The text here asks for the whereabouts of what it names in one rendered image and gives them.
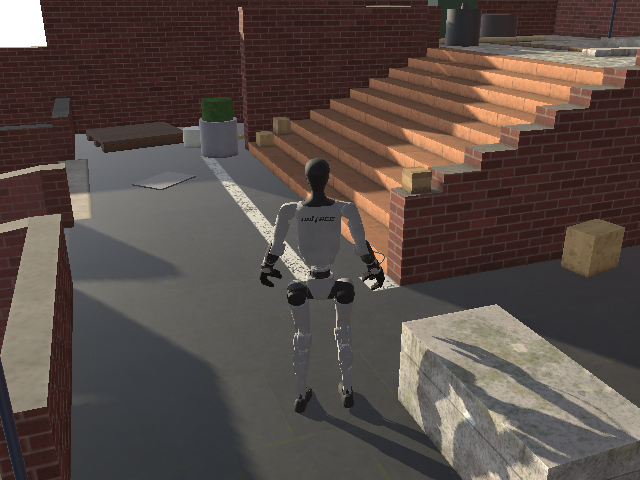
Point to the robot left forearm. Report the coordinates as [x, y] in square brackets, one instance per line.
[269, 260]

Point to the robot right forearm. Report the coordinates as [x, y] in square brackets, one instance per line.
[370, 261]

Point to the right robot hand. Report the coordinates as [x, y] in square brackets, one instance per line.
[379, 277]

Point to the robot right upper arm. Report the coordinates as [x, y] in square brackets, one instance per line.
[350, 211]

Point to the robot left upper arm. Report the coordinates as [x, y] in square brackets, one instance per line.
[286, 212]

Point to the robot left foot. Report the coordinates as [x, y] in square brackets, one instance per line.
[300, 404]

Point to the right robot thigh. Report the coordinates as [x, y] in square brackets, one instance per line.
[343, 296]

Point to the left robot hand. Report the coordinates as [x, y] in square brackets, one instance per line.
[265, 281]

